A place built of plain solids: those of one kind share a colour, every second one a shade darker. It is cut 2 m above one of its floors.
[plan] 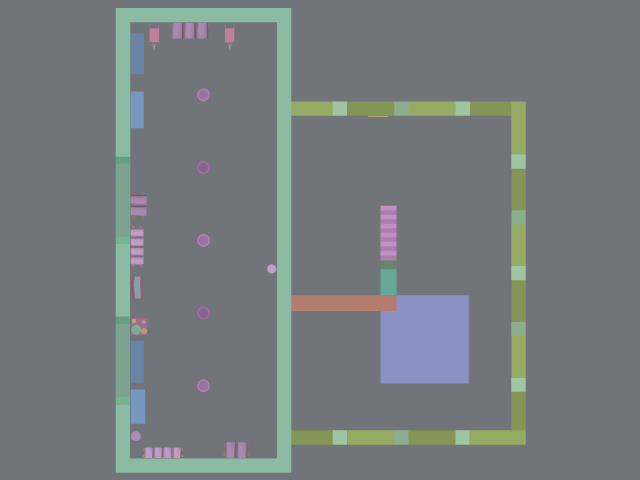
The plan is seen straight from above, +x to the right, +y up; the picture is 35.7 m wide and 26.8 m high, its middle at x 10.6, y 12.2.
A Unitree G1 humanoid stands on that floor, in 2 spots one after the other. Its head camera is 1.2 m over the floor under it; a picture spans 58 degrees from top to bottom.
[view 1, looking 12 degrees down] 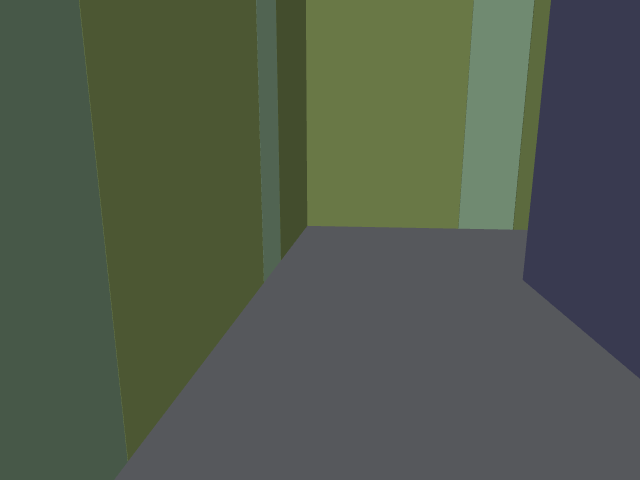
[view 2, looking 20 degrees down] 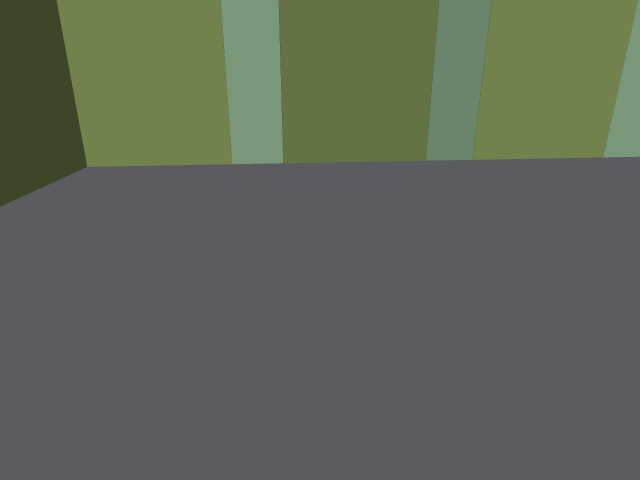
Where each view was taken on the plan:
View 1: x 20.38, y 8.23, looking -84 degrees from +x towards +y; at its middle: ground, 5.77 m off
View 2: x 14.42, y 16.32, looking -6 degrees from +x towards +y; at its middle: ground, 3.51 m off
